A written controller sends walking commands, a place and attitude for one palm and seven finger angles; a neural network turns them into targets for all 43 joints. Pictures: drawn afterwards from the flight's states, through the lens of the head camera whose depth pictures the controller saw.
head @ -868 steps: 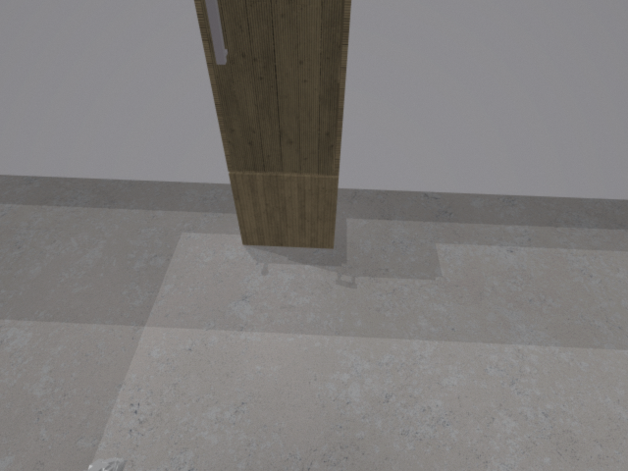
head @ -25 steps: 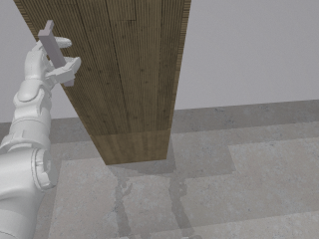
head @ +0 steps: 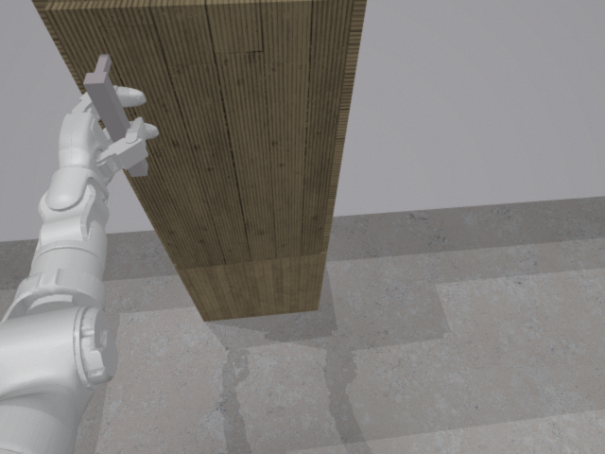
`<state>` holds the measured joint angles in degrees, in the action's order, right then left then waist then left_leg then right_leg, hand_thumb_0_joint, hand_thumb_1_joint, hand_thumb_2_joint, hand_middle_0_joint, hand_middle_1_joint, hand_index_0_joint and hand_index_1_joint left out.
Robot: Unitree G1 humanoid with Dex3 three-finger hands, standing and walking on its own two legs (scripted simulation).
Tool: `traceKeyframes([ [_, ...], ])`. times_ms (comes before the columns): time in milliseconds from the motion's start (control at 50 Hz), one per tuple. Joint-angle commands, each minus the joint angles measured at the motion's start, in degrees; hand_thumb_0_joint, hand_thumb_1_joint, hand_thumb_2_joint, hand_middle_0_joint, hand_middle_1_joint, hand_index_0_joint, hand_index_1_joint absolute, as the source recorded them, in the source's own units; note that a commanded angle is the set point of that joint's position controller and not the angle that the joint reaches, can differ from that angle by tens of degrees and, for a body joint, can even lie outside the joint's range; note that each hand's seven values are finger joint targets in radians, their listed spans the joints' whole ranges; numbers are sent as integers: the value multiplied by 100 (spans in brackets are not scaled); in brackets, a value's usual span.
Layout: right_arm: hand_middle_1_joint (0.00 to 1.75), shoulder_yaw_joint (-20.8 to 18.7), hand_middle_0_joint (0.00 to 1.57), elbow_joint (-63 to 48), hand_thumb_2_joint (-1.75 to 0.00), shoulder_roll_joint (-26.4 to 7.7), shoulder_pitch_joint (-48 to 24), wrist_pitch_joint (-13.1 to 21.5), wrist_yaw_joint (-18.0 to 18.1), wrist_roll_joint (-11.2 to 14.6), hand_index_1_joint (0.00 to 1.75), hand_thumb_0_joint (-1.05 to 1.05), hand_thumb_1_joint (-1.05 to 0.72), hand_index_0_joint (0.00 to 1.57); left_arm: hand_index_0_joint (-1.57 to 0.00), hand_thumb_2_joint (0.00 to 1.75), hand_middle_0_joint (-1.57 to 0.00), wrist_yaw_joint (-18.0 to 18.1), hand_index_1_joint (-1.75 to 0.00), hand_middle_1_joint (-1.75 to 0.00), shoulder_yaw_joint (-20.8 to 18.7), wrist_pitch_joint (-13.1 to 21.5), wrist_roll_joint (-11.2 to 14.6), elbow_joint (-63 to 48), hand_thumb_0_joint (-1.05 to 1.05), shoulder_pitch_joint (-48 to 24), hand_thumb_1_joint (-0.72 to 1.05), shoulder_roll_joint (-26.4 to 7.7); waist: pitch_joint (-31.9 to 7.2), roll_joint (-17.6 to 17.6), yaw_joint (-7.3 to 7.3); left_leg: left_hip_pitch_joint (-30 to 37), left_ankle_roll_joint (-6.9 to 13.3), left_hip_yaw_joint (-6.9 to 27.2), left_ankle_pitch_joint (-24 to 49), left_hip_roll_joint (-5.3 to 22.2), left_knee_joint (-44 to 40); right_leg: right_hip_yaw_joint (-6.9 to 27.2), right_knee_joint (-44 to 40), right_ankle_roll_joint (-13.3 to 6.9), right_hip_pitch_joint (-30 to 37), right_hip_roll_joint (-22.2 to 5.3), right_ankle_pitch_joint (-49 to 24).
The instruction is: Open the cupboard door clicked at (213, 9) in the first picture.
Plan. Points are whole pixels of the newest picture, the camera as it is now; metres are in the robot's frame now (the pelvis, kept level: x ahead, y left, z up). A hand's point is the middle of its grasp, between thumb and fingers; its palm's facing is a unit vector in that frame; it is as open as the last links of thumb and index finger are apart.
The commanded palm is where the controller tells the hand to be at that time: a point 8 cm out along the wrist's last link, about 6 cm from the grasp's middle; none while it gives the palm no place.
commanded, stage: pull the door open along its arc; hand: left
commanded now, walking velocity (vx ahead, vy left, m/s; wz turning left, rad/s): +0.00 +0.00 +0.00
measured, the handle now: (122, 119) +0.53 +0.22 +0.14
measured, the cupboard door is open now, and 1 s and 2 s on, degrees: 2 47 51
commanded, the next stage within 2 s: open thumb and fingers to let go in 0.74 s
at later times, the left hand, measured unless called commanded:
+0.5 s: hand (200, 230) +0.34 +0.10 +0.14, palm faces +0.42 -0.91 +0.04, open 5.7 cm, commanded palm +0.28 +0.13 +0.14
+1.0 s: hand (254, 264) +0.30 +0.04 +0.15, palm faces +0.43 -0.90 -0.03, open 6.3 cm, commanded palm +0.24 +0.07 +0.14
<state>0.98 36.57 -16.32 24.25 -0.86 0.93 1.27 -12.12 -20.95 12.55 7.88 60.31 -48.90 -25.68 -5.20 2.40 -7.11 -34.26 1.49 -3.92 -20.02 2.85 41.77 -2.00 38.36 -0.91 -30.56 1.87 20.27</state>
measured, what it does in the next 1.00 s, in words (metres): stands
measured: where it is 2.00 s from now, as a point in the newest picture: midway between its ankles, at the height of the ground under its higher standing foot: outside the picture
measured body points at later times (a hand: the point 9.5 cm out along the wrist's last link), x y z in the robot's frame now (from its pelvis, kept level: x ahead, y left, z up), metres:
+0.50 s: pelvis +0.01 -0.01 +0.01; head +0.00 -0.03 +0.46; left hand +0.31 +0.14 +0.14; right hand +0.21 -0.21 -0.07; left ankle +0.00 +0.10 -0.72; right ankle -0.02 -0.11 -0.72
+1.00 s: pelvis +0.00 -0.05 +0.02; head -0.03 -0.08 +0.46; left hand +0.27 +0.09 +0.15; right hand +0.20 -0.24 -0.09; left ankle +0.00 +0.10 -0.72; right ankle -0.02 -0.11 -0.72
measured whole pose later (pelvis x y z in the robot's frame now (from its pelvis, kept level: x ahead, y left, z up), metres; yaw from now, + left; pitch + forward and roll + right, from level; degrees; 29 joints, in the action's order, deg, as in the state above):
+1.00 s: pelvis +0.00 -0.05 +0.02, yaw +5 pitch -3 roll +0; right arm 0.9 38.9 -11.2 6.2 -6.5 -1.0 -2.2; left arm 34.9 14.5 -14.2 -0.5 -5.0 -2.9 6.2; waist -1.0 4.4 1.3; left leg -13.3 -1.6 1.0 -15.9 2.1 32.2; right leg -6.8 31.1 -4.1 -8.9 2.0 19.6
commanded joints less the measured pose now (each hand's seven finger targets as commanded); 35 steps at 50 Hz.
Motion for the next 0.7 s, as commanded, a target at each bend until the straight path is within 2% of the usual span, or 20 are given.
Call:
traceKeyframes([
  [0,30,-334,20,-680,-90,-832,186,181,46,56,30,0,-90,20,-40,90,-40,-68,-135,-135,-27,224,229,-1993,0,-1390,90,-1057,-2301,39,319,1913,92,383,2543,-157,-373,-3,-327,-23,946,122,-2703],
  [40,30,-333,20,-788,-90,-792,18,199,23,93,30,0,-90,20,-40,90,-40,-39,-135,-135,18,98,324,-2437,0,-779,90,-885,-2237,58,429,1933,98,336,2665,-166,-430,-2,-354,-22,1136,111,-2858],
  [100,30,-327,20,-928,-90,-719,-276,248,0,156,30,0,-90,20,-40,90,-40,34,-135,-135,240,-155,460,-3196,0,76,90,-429,-1925,-139,537,1933,95,285,2595,-152,-566,-29,-455,-16,1298,91,-2852],
  [140,30,-332,20,-979,-90,-677,-459,290,-5,168,30,0,-90,20,-40,90,-40,131,-135,-135,317,-274,485,-3827,0,460,90,-288,-1927,10,603,2081,91,264,2706,-155,-617,-25,-476,-14,1399,70,-2926],
  [160,30,-314,20,-1015,-90,-641,-560,311,-11,177,30,0,-90,20,-40,90,-40,182,-135,-135,437,-363,500,-4069,0,747,90,-100,-1810,-51,629,2097,79,270,2690,-153,-661,-54,-494,-17,1432,63,-2911],
  [180,30,-304,20,-1037,-90,-450,-813,394,-37,155,30,0,-90,20,-40,90,-40,1041,-135,-135,-285,-462,827,-4683,0,611,90,91,-1744,-197,1045,1887,13,284,2565,-199,-703,-142,-589,2,1481,85,-2659],
  [200,30,-285,20,-998,-90,-425,-965,446,-87,123,30,0,-90,20,-40,90,-40,1451,-135,-135,295,-627,668,-4866,0,1019,90,727,-1529,-62,894,1983,-33,254,2469,-168,-780,-170,-591,2,1412,84,-2539],
  [220,30,-287,20,-952,-90,-421,-999,482,-120,100,30,0,-90,20,-40,90,-40,1843,-135,-135,360,-728,541,-5019,0,1197,90,873,-1375,-350,872,1931,-40,298,2374,-148,-803,-219,-622,3,1405,81,-2392],
  [240,30,-291,20,-912,-90,-400,-1100,475,-148,57,30,0,-90,20,-40,90,-40,2194,-135,-135,523,-838,346,-5271,0,1324,90,1056,-1373,-230,847,1990,-50,275,2387,-136,-828,-196,-606,9,1404,50,-2380],
  [280,30,-286,20,-934,-90,-299,-1311,443,-202,-45,30,0,-90,20,-40,90,-40,2814,-135,-135,971,-1034,13,-6082,0,1572,90,1554,-1589,-25,899,2234,-89,273,2652,-120,-823,-193,-543,-16,1555,1,-2477],
  [300,30,-273,20,-949,-90,-264,-1430,398,-214,-99,30,0,-90,20,-40,90,-40,3098,-135,-135,1226,-1182,-183,-6360,0,1749,90,1771,-1620,-57,896,2321,-101,288,2705,-100,-826,-194,-540,-18,1585,-26,-2475],
  [320,30,-269,20,-942,-90,-245,-1510,347,-207,-152,30,0,-90,20,-40,90,-40,3388,-135,-135,1483,-1335,-391,-6513,0,1814,90,1967,-1551,-265,853,2336,-91,314,2680,-83,-833,-194,-582,-16,1624,-45,-2442],
  [380,30,-228,20,-977,-90,-109,-1933,198,-174,-250,30,0,-90,20,-40,90,-40,4170,-135,-135,2116,-1820,-674,-7044,0,2140,90,2769,-1284,-428,847,2367,-132,331,2322,-87,-953,-214,-737,-37,1738,-120,-2210],
  [400,30,-220,20,-957,-90,-101,-1991,140,-155,-273,30,0,-90,20,-40,90,-40,4301,-135,-135,2324,-1935,-763,-7154,0,2248,90,2908,-1195,-557,799,2393,-127,337,2226,-99,-959,-189,-814,-43,1775,-141,-2192],
  [420,30,-229,20,-924,-90,-99,-2033,70,-113,-308,30,0,-90,20,-40,90,-40,4394,-135,-135,2401,-1999,-880,-7208,0,2335,90,2883,-1138,-843,758,2438,-109,357,2159,-87,-965,-156,-923,-39,1860,-165,-2176],
  [480,30,-187,20,-962,-90,72,-2260,-58,-108,-339,30,0,-90,20,-40,90,-40,4479,-135,-135,3140,-2092,-1125,-7683,0,2612,90,3470,-1036,-618,759,2684,-97,344,2251,-126,-971,-109,-1010,-78,1949,-220,-2394],
  [520,30,-181,20,-944,-90,117,-2358,-165,-97,-360,30,0,-90,20,-40,90,-40,4522,-135,-135,3287,-2130,-1242,-7840,0,2920,90,3488,-948,-776,779,2733,-89,372,2286,-135,-956,-47,-1106,-91,2057,-248,-2509],
  [540,30,-147,20,-983,-90,174,-2466,-210,-115,-347,30,0,-90,20,-40,90,-40,4529,-135,-135,3408,-2167,-1206,-7935,0,3159,90,3642,-833,-578,825,2740,-95,355,2241,-152,-982,-33,-1140,-96,2060,-269,-2525],
  [600,30,-94,20,-1008,-90,243,-2677,-318,-201,-332,30,0,-90,20,-40,90,-40,4533,-135,-135,3668,-2233,-1133,-8284,0,3636,90,3859,-740,-424,877,2756,-108,392,2237,-188,-968,-17,-1165,-121,2149,-298,-2588],
  [680,30,-78,20,-1069,-90,305,-2849,-402,-381,-313,30,0,-90,20,-40,90,-40,4524,-135,-135,4034,-2413,-1078,-8779,0,4674,90,4122,-748,-438,960,2708,-112,423,2335,-182,-860,-28,-1110,-103,2265,-340,-2975],
])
